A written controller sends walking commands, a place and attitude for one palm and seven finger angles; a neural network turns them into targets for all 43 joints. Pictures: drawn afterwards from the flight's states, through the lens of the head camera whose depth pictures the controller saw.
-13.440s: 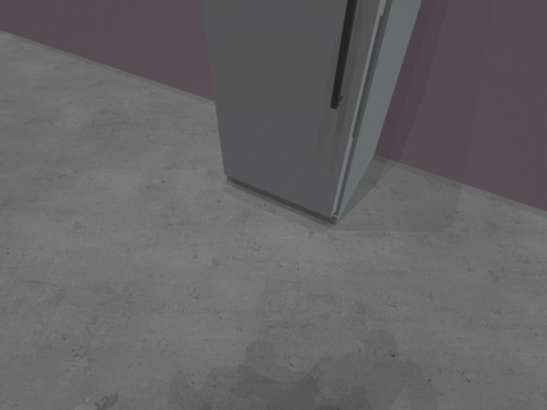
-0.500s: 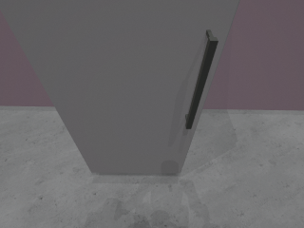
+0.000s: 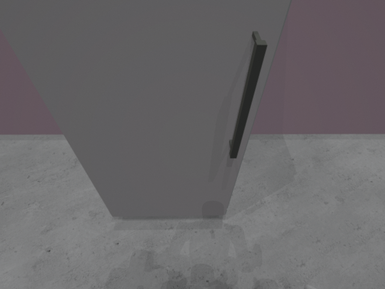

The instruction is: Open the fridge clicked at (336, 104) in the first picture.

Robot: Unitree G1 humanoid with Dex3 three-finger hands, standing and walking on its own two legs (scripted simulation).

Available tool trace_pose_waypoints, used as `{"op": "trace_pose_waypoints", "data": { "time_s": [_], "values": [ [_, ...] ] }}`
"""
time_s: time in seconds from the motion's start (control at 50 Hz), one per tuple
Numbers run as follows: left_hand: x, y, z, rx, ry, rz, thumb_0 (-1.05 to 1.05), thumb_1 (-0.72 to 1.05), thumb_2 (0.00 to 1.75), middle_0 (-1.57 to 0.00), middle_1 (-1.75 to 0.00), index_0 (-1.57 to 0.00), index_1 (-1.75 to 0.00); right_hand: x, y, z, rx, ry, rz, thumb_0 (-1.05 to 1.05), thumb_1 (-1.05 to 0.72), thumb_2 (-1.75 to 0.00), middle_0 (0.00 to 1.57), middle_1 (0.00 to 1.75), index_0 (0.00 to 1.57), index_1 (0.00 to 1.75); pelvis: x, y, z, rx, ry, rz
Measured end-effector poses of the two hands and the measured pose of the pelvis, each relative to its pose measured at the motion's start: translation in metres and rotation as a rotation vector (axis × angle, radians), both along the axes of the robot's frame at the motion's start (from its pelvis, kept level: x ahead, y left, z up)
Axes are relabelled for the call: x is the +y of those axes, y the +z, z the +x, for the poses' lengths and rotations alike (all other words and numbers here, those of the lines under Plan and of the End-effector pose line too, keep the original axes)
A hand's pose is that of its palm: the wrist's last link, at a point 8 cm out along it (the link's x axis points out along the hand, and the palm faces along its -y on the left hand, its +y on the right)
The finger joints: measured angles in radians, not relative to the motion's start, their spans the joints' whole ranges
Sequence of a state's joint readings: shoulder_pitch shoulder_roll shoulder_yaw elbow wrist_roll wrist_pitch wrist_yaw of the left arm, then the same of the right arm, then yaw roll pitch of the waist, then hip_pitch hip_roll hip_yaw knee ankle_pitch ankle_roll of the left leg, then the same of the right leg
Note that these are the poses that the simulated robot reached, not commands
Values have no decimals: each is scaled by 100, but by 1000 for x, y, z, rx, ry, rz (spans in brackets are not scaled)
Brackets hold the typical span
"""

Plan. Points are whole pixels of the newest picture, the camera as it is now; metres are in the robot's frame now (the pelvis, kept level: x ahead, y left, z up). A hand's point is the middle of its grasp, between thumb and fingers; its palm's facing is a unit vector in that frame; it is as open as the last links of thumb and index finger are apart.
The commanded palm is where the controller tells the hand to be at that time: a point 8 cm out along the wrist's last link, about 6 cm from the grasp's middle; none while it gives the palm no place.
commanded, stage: raise the hand to about handle height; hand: right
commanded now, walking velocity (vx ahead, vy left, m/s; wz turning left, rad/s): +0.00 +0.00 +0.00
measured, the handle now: (242, 106) +0.53 -0.11 +0.08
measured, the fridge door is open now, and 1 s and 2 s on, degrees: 0 0 0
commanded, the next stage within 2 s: none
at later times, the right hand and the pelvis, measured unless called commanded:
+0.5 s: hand (320, 286) +0.15 -0.23 -0.03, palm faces +0.01 +1.00 -0.04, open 9.5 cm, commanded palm +0.13 -0.29 -0.02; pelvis -0.04 -0.02 -0.09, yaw -2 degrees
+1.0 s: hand (341, 253) +0.20 -0.27 +0.01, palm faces +0.00 +1.00 -0.05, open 12.5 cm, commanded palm +0.17 -0.33 +0.02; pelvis -0.03 -0.04 -0.06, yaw -1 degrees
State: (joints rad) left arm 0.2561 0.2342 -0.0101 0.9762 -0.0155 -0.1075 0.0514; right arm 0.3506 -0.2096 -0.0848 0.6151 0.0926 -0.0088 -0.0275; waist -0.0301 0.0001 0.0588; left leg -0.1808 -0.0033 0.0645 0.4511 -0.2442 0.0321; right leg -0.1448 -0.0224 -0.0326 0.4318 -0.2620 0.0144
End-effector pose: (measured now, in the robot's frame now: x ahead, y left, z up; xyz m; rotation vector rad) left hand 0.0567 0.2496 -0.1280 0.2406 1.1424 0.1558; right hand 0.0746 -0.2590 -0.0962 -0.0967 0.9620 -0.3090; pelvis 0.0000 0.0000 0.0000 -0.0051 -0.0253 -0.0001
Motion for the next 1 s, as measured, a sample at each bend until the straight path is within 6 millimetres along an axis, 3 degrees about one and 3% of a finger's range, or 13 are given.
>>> {"op": "trace_pose_waypoints", "data": {
  "time_s": [0.08,0.14,0.18,0.24,0.34,0.44,0.62,0.78,1.0],
  "values": [
    [-6,10,34,-267,-13,-8,1,91,90,-20,-30,-20,-30,-8,72,65,-542,12,-32,2,-86,-88,20,32,21,33,-4,-9,-10,44,-26,-2],
    [-9,16,62,-434,-41,-20,1,91,90,-20,-30,-20,-30,-4,93,89,-826,126,-3,1,-82,-86,20,35,21,36,-5,-26,-21,115,-12,-9],
    [-9,18,79,-528,-72,-22,1,91,90,-20,-30,-20,-30,3,90,91,-939,242,29,1,-78,-84,20,38,21,38,-5,-41,-28,155,-2,-12],
    [-10,18,100,-626,-115,-9,1,91,90,-20,-30,-20,-30,8,68,79,-965,376,87,1,-72,-82,21,41,21,42,-6,-63,-35,196,6,-15],
    [-17,14,118,-671,-158,27,1,91,90,-20,-30,-20,-30,-13,36,48,-892,272,129,1,-61,-77,22,49,23,49,-9,-85,-40,215,-5,7],
    [-36,1,114,-610,-200,27,1,91,90,-20,-30,-20,-30,-28,53,41,-934,255,55,2,-49,-72,23,56,23,56,-14,-89,-42,216,-28,45],
    [-64,-12,76,-501,-135,-45,2,91,90,-20,-30,-20,-30,-36,76,79,-889,359,98,1,-28,-63,24,69,25,70,-26,-75,-42,218,-25,59],
    [-57,-3,59,-469,-106,-16,2,90,90,-20,-30,-20,-30,-55,92,86,-899,319,56,1,-10,-55,26,81,26,82,-35,-65,-35,212,-15,53],
    [-46,19,79,-515,-125,42,2,91,90,-20,-30,-20,-30,-68,107,104,-918,335,53,0,16,-44,27,98,28,98,-38,-56,-26,185,-20,56]
  ]
}}
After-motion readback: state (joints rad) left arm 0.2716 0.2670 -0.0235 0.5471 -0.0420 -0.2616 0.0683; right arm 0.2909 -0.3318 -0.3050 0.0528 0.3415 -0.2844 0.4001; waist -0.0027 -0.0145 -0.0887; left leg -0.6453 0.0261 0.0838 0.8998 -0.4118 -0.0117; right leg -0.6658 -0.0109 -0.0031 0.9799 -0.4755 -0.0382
